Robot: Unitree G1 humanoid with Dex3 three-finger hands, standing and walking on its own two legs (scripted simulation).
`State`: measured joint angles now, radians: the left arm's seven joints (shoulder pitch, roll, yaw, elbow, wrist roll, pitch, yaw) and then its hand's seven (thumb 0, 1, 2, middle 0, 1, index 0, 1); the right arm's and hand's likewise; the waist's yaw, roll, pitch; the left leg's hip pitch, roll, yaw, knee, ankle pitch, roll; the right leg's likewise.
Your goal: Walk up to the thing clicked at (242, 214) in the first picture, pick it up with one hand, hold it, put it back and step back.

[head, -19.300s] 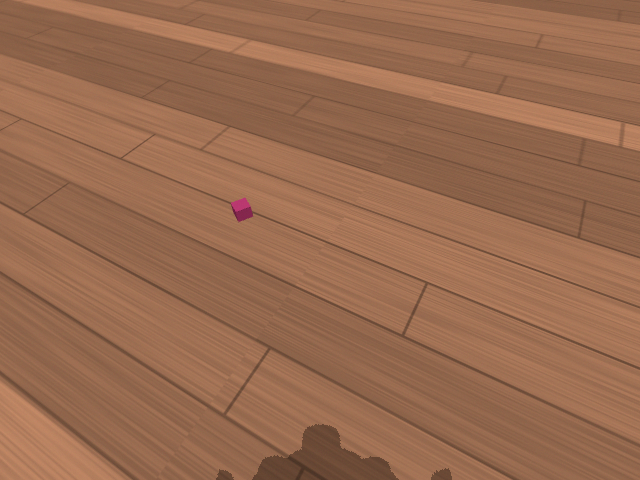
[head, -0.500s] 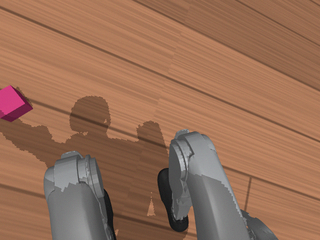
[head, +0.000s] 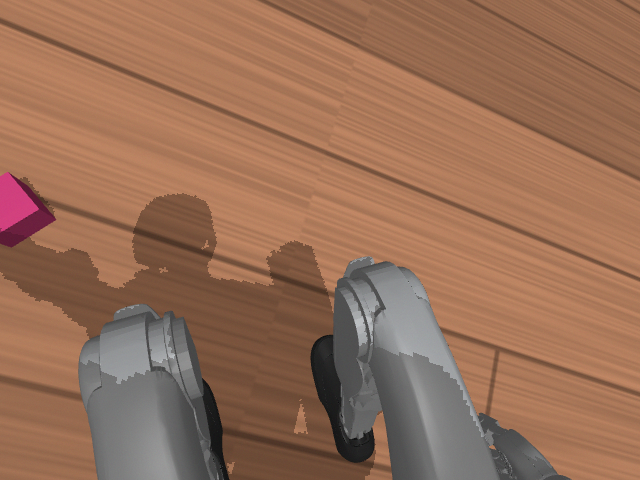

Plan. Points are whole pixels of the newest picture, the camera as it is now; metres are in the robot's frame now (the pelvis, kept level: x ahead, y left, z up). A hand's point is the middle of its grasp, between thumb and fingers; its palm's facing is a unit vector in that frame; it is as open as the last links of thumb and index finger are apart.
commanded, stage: rise first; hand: left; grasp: from above
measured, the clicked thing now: (9, 211) +0.48 +0.36 -0.28
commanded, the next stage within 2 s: approach in 1.84 s
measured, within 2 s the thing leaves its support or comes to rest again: neither
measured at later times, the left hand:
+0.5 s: hand out of the picture +0.41 +0.40 -0.17, palm faces -0.35 -0.28 -0.89, open 12.6 cm
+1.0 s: hand out of the picture +0.42 +0.40 -0.17, palm faces -0.33 -0.26 -0.91, open 12.5 cm
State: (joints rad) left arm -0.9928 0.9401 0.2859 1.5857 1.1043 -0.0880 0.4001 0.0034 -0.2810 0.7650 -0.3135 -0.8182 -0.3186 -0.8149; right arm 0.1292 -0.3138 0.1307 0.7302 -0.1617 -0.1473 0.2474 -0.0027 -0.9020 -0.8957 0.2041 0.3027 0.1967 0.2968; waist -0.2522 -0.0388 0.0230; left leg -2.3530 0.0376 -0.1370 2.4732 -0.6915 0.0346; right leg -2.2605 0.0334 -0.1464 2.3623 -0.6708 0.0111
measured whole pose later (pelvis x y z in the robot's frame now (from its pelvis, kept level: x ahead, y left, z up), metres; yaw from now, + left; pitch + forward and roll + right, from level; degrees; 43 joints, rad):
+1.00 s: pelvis +0.00 +0.00 +0.00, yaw +0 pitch +32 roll -10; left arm -0.94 0.91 0.30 1.52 1.11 -0.10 0.41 0.00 -0.24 0.73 -0.34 -0.79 -0.34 -0.78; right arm 0.14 -0.30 0.13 0.74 -0.16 -0.16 0.26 0.00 -0.90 -0.89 0.20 0.30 0.20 0.30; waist -0.24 -0.04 0.01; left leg -2.36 0.03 -0.14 2.48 -0.70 0.03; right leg -2.26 0.03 -0.15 2.37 -0.68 0.01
